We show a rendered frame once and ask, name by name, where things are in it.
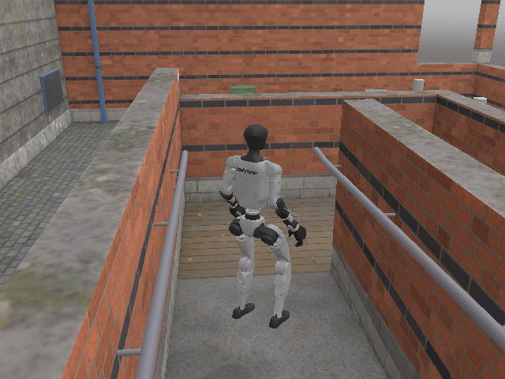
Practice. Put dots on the right robot thigh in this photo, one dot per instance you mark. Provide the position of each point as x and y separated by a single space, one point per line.
275 238

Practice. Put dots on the robot right forearm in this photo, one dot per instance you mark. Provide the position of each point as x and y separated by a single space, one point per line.
286 217

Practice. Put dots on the robot left hand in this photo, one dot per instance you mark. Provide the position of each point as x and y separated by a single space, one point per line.
237 208

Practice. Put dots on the left robot upper arm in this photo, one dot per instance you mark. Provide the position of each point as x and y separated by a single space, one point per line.
228 176

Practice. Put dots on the humanoid robot torso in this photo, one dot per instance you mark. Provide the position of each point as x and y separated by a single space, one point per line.
252 190

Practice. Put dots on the robot right hand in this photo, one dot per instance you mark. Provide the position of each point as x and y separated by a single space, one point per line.
299 235

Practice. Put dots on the robot left forearm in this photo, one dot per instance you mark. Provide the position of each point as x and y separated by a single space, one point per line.
231 199

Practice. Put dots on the right robot upper arm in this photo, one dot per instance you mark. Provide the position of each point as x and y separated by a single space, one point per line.
274 172

